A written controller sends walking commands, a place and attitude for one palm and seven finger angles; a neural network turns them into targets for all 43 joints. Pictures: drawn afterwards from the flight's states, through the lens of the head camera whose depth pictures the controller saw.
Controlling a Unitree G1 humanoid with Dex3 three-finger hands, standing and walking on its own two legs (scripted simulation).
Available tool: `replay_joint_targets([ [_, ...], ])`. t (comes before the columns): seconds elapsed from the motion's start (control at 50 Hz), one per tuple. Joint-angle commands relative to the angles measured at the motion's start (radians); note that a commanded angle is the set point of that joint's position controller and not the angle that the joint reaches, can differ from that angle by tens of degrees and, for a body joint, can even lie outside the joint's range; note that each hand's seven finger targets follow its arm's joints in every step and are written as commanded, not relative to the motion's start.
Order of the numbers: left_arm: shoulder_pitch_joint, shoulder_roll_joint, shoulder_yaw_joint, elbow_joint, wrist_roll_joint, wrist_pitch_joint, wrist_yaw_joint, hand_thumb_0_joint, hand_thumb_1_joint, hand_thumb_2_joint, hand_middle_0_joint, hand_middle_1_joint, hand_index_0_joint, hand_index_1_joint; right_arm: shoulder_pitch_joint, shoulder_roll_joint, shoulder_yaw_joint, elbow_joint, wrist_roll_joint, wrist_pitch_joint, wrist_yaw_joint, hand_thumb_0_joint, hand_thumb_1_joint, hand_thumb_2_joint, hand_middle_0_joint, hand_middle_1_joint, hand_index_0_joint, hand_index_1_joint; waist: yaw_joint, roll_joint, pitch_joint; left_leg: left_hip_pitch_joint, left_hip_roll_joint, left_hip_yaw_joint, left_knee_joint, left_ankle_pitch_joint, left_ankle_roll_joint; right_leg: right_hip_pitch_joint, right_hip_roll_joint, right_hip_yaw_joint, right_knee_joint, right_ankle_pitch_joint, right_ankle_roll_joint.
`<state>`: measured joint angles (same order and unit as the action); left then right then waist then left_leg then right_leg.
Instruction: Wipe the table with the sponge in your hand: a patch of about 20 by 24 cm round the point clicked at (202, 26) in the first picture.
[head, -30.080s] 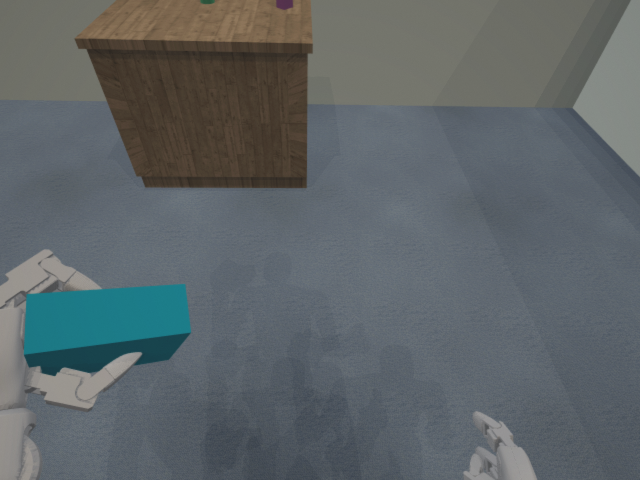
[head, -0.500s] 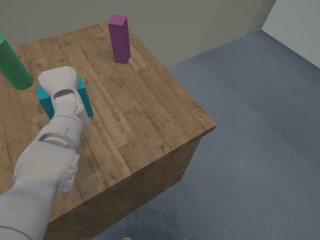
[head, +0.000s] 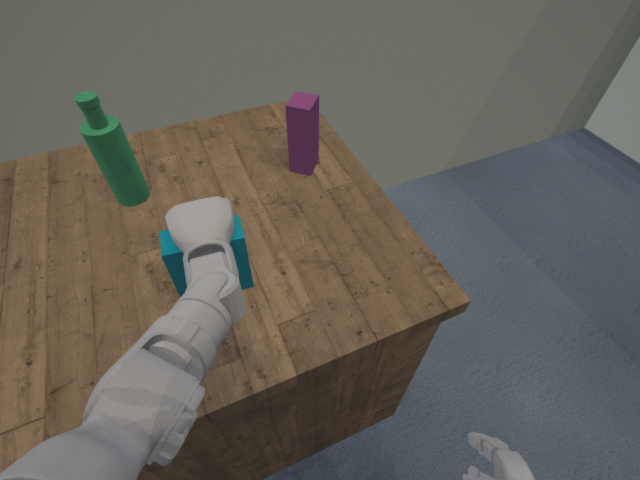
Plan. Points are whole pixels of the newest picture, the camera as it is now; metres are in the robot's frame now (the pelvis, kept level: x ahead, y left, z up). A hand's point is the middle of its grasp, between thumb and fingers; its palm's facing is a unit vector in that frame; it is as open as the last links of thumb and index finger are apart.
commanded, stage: wipe back along the third lane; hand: left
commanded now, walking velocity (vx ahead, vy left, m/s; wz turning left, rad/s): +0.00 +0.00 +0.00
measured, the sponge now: (212, 269) +0.41 +0.19 +0.00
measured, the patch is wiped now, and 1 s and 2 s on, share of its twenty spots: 1.00 1.00 1.00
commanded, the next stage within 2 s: slide back across to the middle lane in 1.40 s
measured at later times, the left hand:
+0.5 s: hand (219, 281) +0.36 +0.16 +0.04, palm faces -0.03 -0.02 -1.00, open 9.1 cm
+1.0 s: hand (228, 304) +0.33 +0.14 +0.04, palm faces -0.01 -0.04 -1.00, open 9.1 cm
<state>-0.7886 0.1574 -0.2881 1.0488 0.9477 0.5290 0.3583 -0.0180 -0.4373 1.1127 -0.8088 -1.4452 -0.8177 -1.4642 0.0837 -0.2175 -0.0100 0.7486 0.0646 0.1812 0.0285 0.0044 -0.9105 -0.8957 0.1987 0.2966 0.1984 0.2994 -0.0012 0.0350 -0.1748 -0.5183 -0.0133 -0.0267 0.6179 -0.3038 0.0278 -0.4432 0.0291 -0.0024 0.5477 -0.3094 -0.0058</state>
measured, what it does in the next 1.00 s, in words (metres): stands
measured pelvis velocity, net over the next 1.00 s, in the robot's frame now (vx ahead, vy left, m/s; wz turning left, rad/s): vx -0.02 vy -0.03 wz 0.01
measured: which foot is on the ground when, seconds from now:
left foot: down 0.00-1.00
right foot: down 0.00-1.00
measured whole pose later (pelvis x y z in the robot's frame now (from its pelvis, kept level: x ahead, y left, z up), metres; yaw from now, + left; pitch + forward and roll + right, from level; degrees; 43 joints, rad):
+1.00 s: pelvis -0.02 -0.03 +0.00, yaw +0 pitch +4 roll +0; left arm -0.45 0.12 -0.41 0.69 0.95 0.58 0.32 -0.01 -0.42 1.10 -0.80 -1.46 -0.81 -1.47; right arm 0.06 -0.24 0.00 0.71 0.09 0.23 0.03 0.01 -0.91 -0.90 0.20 0.30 0.20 0.30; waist 0.05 0.06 -0.15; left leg -0.37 0.00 -0.04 0.56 -0.27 -0.01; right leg -0.32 0.04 -0.01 0.55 -0.30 -0.05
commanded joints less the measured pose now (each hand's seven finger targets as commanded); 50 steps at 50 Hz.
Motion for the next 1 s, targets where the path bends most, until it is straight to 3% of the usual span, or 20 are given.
replay_joint_targets([
  [0.0, -0.198, -0.010, -0.009, -0.112, 0.000, 0.011, -0.035, 0.000, 0.100, 1.300, -1.200, -1.600, -1.200, -1.600, -0.045, -0.126, -0.042, -0.118, -0.002, 0.001, -0.004, 0.000, -0.900, -0.900, 0.200, 0.300, 0.200, 0.300, -0.026, -0.079, -0.264, 0.244, 0.022, 0.016, -0.038, 0.407, -0.001, 0.105, 0.008, -0.046, -0.025, 0.474, -0.056],
  [0.04, -0.161, -0.007, -0.018, -0.133, 0.005, 0.016, -0.039, 0.000, 0.100, 1.300, -1.200, -1.600, -1.200, -1.600, -0.053, -0.129, -0.039, -0.125, -0.004, 0.012, -0.003, 0.000, -0.900, -0.900, 0.200, 0.300, 0.200, 0.300, -0.021, -0.066, -0.253, 0.245, 0.017, 0.019, -0.038, 0.400, -0.002, 0.114, 0.007, -0.044, -0.028, 0.479, -0.058],
  [0.12, -0.099, 0.026, 0.003, -0.179, -0.002, 0.030, -0.044, 0.000, 0.100, 1.300, -1.200, -1.600, -1.200, -1.600, -0.087, -0.135, -0.035, -0.140, 0.000, 0.026, -0.009, 0.000, -0.900, -0.900, 0.200, 0.300, 0.200, 0.300, -0.009, -0.117, -0.231, 0.228, 0.010, 0.020, -0.047, 0.382, 0.000, 0.160, 0.003, -0.038, -0.038, 0.508, -0.057],
  [0.26, -0.015, -0.023, -0.059, -0.253, 0.001, 0.050, -0.069, 0.000, 0.100, 1.300, -1.200, -1.600, -1.200, -1.600, -0.122, -0.130, -0.029, -0.161, 0.010, 0.030, -0.008, 0.000, -0.900, -0.900, 0.200, 0.300, 0.200, 0.300, 0.004, -0.089, -0.187, 0.233, 0.000, 0.026, -0.067, 0.334, 0.003, 0.166, 0.002, -0.037, -0.056, 0.463, -0.064],
  [0.28, -0.003, 0.001, -0.039, -0.253, 0.001, 0.052, -0.070, 0.000, 0.100, 1.300, -1.200, -1.600, -1.200, -1.600, -0.126, -0.133, -0.029, -0.160, 0.012, 0.030, -0.008, 0.000, -0.900, -0.900, 0.200, 0.300, 0.200, 0.300, 0.009, -0.112, -0.182, 0.223, -0.001, 0.024, -0.071, 0.316, 0.003, 0.171, 0.002, -0.033, -0.059, 0.451, -0.064],
  [0.38, 0.018, -0.022, -0.065, -0.286, -0.006, 0.042, -0.071, 0.000, 0.100, 1.300, -1.200, -1.600, -1.200, -1.600, -0.144, -0.130, -0.029, -0.165, 0.017, 0.023, -0.009, 0.000, -0.900, -0.900, 0.200, 0.300, 0.200, 0.300, 0.011, -0.112, -0.164, 0.223, -0.003, 0.027, -0.081, 0.273, 0.005, 0.163, 0.003, -0.027, -0.067, 0.398, -0.065],
  [0.46, 0.087, -0.027, -0.065, -0.316, -0.014, 0.038, -0.064, 0.000, 0.100, 1.300, -1.200, -1.600, -1.200, -1.600, -0.161, -0.129, -0.029, -0.178, 0.020, 0.018, -0.004, 0.000, -0.900, -0.900, 0.200, 0.300, 0.200, 0.300, 0.033, -0.116, -0.164, 0.218, -0.007, 0.027, -0.089, 0.253, 0.004, 0.176, 0.003, -0.025, -0.069, 0.371, -0.066],
  [0.48, 0.064, -0.049, -0.091, -0.313, -0.016, 0.040, -0.066, 0.000, 0.100, 1.300, -1.200, -1.600, -1.200, -1.600, -0.167, -0.127, -0.027, -0.179, 0.022, 0.017, -0.005, 0.000, -0.900, -0.900, 0.200, 0.300, 0.200, 0.300, 0.019, -0.130, -0.137, 0.216, -0.006, 0.028, -0.090, 0.238, 0.006, 0.165, 0.003, -0.025, -0.076, 0.360, -0.064],
  [0.54, 0.070, -0.011, -0.053, -0.319, -0.020, 0.043, -0.058, 0.000, 0.100, 1.300, -1.200, -1.600, -1.200, -1.600, -0.173, -0.129, -0.027, -0.176, 0.023, 0.013, -0.009, 0.000, -0.900, -0.900, 0.200, 0.300, 0.200, 0.300, 0.028, -0.135, -0.133, 0.215, -0.008, 0.029, -0.098, 0.212, 0.006, 0.168, 0.004, -0.019, -0.084, 0.324, -0.062],
  [0.58, 0.061, -0.011, -0.062, -0.317, -0.013, 0.050, -0.060, 0.000, 0.100, 1.300, -1.200, -1.600, -1.200, -1.600, -0.186, -0.127, -0.023, -0.177, 0.026, 0.012, -0.012, 0.000, -0.900, -0.900, 0.200, 0.300, 0.200, 0.300, 0.024, -0.135, -0.108, 0.207, -0.009, 0.029, -0.104, 0.182, 0.004, 0.151, 0.003, -0.014, -0.094, 0.278, -0.060],
  [0.6, 0.027, -0.043, -0.087, -0.325, -0.016, 0.048, -0.065, 0.000, 0.100, 1.300, -1.200, -1.600, -1.200, -1.600, -0.192, -0.120, -0.022, -0.181, 0.030, 0.010, -0.012, 0.000, -0.900, -0.900, 0.200, 0.300, 0.200, 0.300, 0.017, -0.128, -0.102, 0.211, -0.008, 0.026, -0.109, 0.176, 0.005, 0.140, 0.004, -0.022, -0.093, 0.259, -0.061],
  [0.64, 0.020, -0.029, -0.083, -0.309, -0.012, 0.047, -0.063, 0.000, 0.100, 1.300, -1.200, -1.600, -1.200, -1.600, -0.188, -0.123, -0.023, -0.175, 0.027, 0.006, -0.015, 0.000, -0.900, -0.900, 0.200, 0.300, 0.200, 0.300, 0.017, -0.111, -0.095, 0.219, -0.009, 0.027, -0.109, 0.152, 0.005, 0.121, 0.006, -0.022, -0.098, 0.211, -0.061],
  [0.7, 0.052, -0.018, -0.057, -0.327, -0.017, 0.033, -0.064, 0.000, 0.100, 1.300, -1.200, -1.600, -1.200, -1.600, -0.192, -0.120, -0.024, -0.188, 0.027, 0.003, -0.014, 0.000, -0.900, -0.900, 0.200, 0.300, 0.200, 0.300, 0.034, -0.116, -0.145, 0.218, -0.011, 0.027, -0.104, 0.174, 0.004, 0.157, 0.005, -0.015, -0.085, 0.248, -0.063],
  [0.74, 0.069, -0.037, -0.085, -0.319, -0.009, 0.031, -0.060, 0.000, 0.100, 1.300, -1.200, -1.600, -1.200, -1.600, -0.191, -0.119, -0.025, -0.185, 0.025, 0.005, -0.012, 0.000, -0.900, -0.900, 0.200, 0.300, 0.200, 0.300, 0.028, -0.102, -0.128, 0.223, -0.012, 0.032, -0.096, 0.170, 0.004, 0.143, 0.005, -0.012, -0.086, 0.245, -0.063],
  [0.78, 0.105, -0.028, -0.073, -0.329, -0.013, 0.031, -0.063, 0.000, 0.100, 1.300, -1.200, -1.600, -1.200, -1.600, -0.195, -0.122, -0.025, -0.189, 0.024, 0.005, -0.009, 0.000, -0.900, -0.900, 0.200, 0.300, 0.200, 0.300, 0.035, -0.134, -0.124, 0.216, -0.011, 0.032, -0.094, 0.179, 0.005, 0.156, 0.004, -0.008, -0.086, 0.273, -0.062],
  [0.8, 0.100, -0.053, -0.090, -0.348, -0.019, 0.030, -0.068, 0.000, 0.100, 1.300, -1.200, -1.600, -1.200, -1.600, -0.206, -0.117, -0.025, -0.199, 0.029, 0.006, -0.007, 0.000, -0.900, -0.900, 0.200, 0.300, 0.200, 0.300, 0.032, -0.139, -0.121, 0.215, -0.010, 0.027, -0.098, 0.186, 0.006, 0.158, 0.003, -0.014, -0.084, 0.273, -0.061],
  [0.88, 0.153, -0.060, -0.111, -0.383, -0.018, 0.040, -0.068, 0.000, 0.100, 1.300, -1.200, -1.600, -1.200, -1.600, -0.218, -0.120, -0.025, -0.202, 0.029, 0.008, 0.000, 0.000, -0.900, -0.900, 0.200, 0.300, 0.200, 0.300, 0.036, -0.138, -0.109, 0.223, -0.011, 0.034, -0.092, 0.189, 0.005, 0.163, 0.002, -0.002, -0.085, 0.292, -0.061],
  [0.9, 0.170, -0.080, -0.118, -0.415, -0.027, 0.041, -0.074, 0.000, 0.100, 1.300, -1.200, -1.600, -1.200, -1.600, -0.227, -0.113, -0.026, -0.214, 0.032, 0.006, 0.004, 0.000, -0.900, -0.900, 0.200, 0.300, 0.200, 0.300, 0.047, -0.132, -0.132, 0.230, -0.013, 0.030, -0.094, 0.208, 0.007, 0.179, 0.004, -0.012, -0.077, 0.309, -0.064],
  [0.94, 0.215, -0.050, -0.104, -0.427, -0.025, 0.053, -0.074, 0.000, 0.100, 1.300, -1.200, -1.600, -1.200, -1.600, -0.233, -0.123, -0.025, -0.211, 0.029, 0.009, 0.005, 0.000, -0.900, -0.900, 0.200, 0.300, 0.200, 0.300, 0.050, -0.142, -0.108, 0.227, -0.014, 0.034, -0.093, 0.199, 0.007, 0.180, 0.003, -0.002, -0.084, 0.303, -0.063],
  [0.98, 0.231, -0.067, -0.126, -0.456, -0.027, 0.063, -0.080, 0.000, 0.100, 1.300, -1.200, -1.600, -1.200, -1.600, -0.240, -0.121, -0.023, -0.214, 0.032, 0.010, 0.010, 0.000, -0.900, -0.900, 0.200, 0.300, 0.200, 0.300, 0.052, -0.137, -0.104, 0.232, -0.015, 0.036, -0.094, 0.207, 0.007, 0.187, 0.003, 0.000, -0.082, 0.322, -0.064],
])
